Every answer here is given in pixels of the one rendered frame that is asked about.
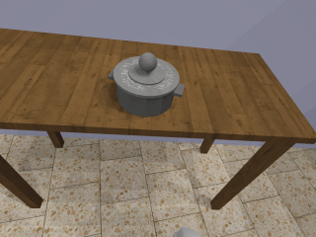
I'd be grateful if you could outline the table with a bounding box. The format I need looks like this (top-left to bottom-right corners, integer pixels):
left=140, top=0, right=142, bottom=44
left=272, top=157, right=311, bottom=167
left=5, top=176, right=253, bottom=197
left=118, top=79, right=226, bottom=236
left=0, top=28, right=316, bottom=210

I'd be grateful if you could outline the pot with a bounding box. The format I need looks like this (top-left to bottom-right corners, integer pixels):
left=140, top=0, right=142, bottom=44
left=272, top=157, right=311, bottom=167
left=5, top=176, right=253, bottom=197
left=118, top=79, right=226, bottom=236
left=108, top=67, right=185, bottom=117

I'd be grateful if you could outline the knob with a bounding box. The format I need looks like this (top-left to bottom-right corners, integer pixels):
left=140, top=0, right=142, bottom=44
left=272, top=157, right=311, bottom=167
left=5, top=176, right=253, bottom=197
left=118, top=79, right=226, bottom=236
left=138, top=52, right=158, bottom=72

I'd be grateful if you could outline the lid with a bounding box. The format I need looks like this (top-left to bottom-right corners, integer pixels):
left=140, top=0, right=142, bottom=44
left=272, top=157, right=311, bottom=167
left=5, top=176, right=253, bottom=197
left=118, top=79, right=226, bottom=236
left=113, top=56, right=180, bottom=99

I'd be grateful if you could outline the robot right shin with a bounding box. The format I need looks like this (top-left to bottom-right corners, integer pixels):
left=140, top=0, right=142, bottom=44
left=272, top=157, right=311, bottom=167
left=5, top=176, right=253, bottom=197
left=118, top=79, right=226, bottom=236
left=179, top=226, right=189, bottom=230

